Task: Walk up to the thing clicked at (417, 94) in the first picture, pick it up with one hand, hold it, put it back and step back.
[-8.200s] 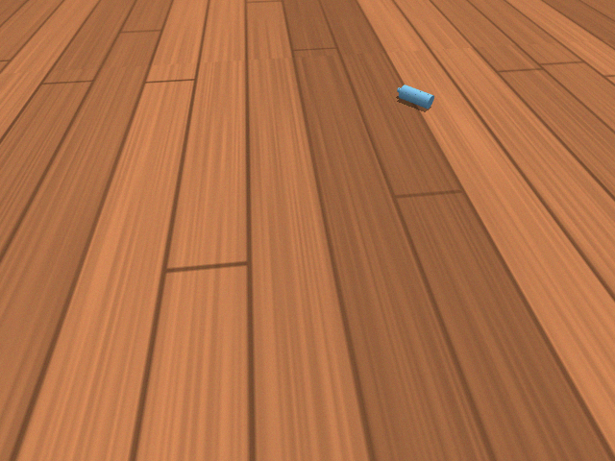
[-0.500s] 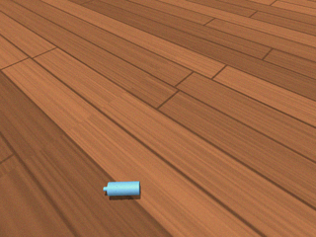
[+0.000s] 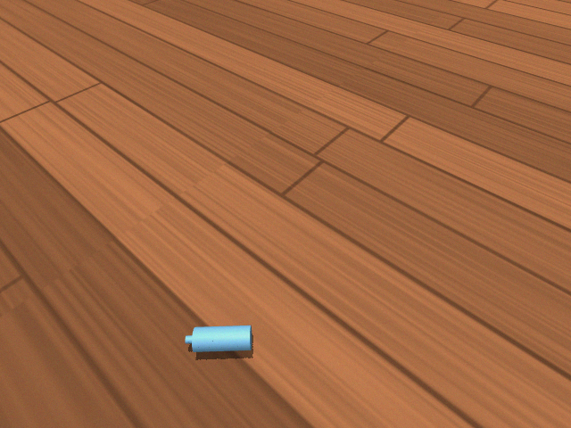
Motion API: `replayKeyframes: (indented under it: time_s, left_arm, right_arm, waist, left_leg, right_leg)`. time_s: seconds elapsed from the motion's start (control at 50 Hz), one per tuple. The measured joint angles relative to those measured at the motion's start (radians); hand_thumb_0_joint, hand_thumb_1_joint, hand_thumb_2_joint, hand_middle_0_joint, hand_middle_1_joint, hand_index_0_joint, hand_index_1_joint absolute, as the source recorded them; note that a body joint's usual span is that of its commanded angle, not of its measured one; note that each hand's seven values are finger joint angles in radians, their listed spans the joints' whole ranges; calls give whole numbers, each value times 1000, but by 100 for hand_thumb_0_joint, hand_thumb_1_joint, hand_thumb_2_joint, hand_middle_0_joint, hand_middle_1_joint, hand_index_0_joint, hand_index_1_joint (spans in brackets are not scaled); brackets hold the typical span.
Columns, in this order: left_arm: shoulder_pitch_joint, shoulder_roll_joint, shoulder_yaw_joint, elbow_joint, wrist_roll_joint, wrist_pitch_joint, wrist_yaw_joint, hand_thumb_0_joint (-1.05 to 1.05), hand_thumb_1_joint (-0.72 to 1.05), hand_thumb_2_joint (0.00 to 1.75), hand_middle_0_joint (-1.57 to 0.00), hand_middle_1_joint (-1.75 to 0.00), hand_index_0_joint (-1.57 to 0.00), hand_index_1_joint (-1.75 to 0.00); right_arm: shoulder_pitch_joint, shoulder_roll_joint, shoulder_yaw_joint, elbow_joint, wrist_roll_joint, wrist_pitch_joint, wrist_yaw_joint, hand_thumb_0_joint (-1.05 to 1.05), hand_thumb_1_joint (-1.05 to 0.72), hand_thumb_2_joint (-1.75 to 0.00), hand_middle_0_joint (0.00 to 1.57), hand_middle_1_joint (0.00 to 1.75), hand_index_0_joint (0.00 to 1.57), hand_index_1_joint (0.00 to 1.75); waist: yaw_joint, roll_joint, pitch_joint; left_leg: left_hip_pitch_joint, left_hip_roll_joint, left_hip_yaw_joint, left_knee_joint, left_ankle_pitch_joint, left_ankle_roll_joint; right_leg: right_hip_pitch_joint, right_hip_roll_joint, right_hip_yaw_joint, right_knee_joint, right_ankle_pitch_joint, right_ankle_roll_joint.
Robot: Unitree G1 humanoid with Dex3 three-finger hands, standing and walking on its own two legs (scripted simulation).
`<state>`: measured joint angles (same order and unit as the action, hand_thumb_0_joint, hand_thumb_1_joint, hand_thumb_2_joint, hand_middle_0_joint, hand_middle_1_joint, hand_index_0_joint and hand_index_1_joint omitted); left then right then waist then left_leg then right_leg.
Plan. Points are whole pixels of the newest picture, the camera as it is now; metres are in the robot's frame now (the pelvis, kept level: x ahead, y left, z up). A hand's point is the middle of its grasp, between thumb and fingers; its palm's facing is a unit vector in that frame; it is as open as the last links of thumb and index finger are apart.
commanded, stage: stand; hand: left
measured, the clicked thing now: (218, 338) +0.52 +0.25 -0.74
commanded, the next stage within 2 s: walk up in 0.50 s
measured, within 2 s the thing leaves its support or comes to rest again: neither
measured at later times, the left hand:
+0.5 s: hand out of the picture +0.08 +0.26 -0.16, palm faces -0.03 -0.94 -0.35, open 7.4 cm
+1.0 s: hand out of the picture +0.13 +0.35 -0.17, palm faces -0.04 -0.93 -0.38, open 7.4 cm
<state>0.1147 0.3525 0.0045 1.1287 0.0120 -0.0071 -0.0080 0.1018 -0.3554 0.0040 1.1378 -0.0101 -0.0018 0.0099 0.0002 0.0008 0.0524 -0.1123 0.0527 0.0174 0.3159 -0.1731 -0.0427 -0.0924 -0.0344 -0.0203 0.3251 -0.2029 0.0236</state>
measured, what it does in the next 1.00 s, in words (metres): walks ahead: left foot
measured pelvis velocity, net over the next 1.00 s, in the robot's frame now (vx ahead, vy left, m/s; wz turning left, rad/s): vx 0.08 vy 0.07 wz -0.01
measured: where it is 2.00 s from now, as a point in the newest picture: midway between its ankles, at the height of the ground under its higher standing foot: outside the picture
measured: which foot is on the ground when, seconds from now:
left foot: down 0.00-0.56, up 0.58-0.74, down 0.76-1.00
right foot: down 0.00-0.76, up 0.78-1.00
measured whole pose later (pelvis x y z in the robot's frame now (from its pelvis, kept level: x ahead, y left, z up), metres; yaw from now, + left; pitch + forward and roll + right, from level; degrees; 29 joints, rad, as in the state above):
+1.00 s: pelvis +0.08 +0.07 -0.02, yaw +0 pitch -3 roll +0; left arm 0.21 0.42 0.05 0.97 0.01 0.02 -0.01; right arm 0.24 -0.35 -0.04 0.92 -0.02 -0.03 0.01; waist 0.00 -0.03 0.15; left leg -0.21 0.04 0.06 0.57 -0.30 0.01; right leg -0.35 -0.01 0.03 0.80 -0.45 -0.02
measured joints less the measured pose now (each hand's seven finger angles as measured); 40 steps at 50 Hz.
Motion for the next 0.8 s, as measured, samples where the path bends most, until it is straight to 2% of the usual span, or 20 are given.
replayKeyframes:
  time_s: [0.5,0.52,0.56,0.6,0.64,0.7,0.74,0.76,0.78,0.8]
  left_arm:
    - [-2,3,-3,-8,0,-1,3,1,91,90,-21,-30,-20,-30]
    - [2,2,2,-15,2,-2,-1,1,91,90,-21,-30,-20,-30]
    - [26,0,18,-39,9,-16,-8,1,90,90,-21,-30,-20,-30]
    - [60,-3,36,-69,19,-29,-9,1,90,90,-21,-30,-21,-30]
    - [94,-1,47,-94,25,-40,-6,1,90,90,-21,-30,-21,-30]
    - [134,22,59,-113,30,-40,-5,1,90,90,-21,-30,-21,-30]
    - [151,47,63,-121,30,-28,-7,1,90,90,-21,-30,-21,-30]
    - [156,59,63,-125,28,-19,-7,1,90,90,-21,-30,-21,-30]
    - [155,70,63,-128,25,-7,-4,1,90,90,-21,-30,-21,-30]
    - [151,77,63,-127,19,4,1,1,90,90,-21,-30,-21,-30]
  right_arm:
    - [0,2,-1,-6,0,-1,-2,0,-90,-89,21,30,21,30]
    - [4,0,-8,-17,-4,3,5,0,-90,-89,21,30,21,30]
    - [27,-11,-27,-46,-14,13,22,0,-90,-89,21,30,21,30]
    - [53,-30,-45,-72,-26,32,36,0,-90,-89,21,30,21,30]
    - [71,-51,-61,-95,-31,41,49,1,-90,-89,21,30,21,30]
    - [91,-71,-80,-130,-31,32,63,1,-90,-89,21,30,21,30]
    - [103,-74,-90,-152,-30,18,63,1,-90,-89,20,30,21,30]
    - [109,-75,-96,-161,-30,7,58,1,-90,-89,20,30,21,30]
    - [110,-69,-102,-167,-33,-4,50,0,-90,-89,20,30,21,30]
    - [114,-60,-102,-171,-35,-10,42,0,-90,-89,20,30,21,30]
  waist:
    - [1,-2,0]
    - [0,0,0]
    - [3,10,-2]
    - [10,24,-13]
    - [21,36,-9]
    - [24,41,13]
    - [19,28,28]
    - [16,16,39]
    - [16,-4,53]
    - [12,-18,61]
  left_leg:
    - [5,-6,3,2,-7,5]
    - [-3,-5,2,21,-20,14]
    - [-34,-3,-3,120,-128,41]
    - [-107,-7,-13,298,-220,56]
    - [-178,-6,-25,437,-234,60]
    - [-229,20,-30,436,-255,56]
    - [-216,31,-23,327,-193,53]
    - [-201,24,-13,279,-94,40]
    - [-198,8,1,290,-59,31]
    - [-197,-3,9,309,-76,31]
  right_leg:
    - [7,-6,2,-4,-3,6]
    - [4,-5,1,6,-11,1]
    - [-1,-2,-2,45,-44,-11]
    - [-3,-2,-8,64,-66,-19]
    - [6,-3,-9,59,-73,-29]
    - [30,-15,-13,55,-85,-15]
    - [24,-35,-12,107,-123,7]
    - [4,-51,-7,173,-162,4]
    - [-32,-64,17,276,-205,-12]
    - [-73,-49,57,381,-253,-27]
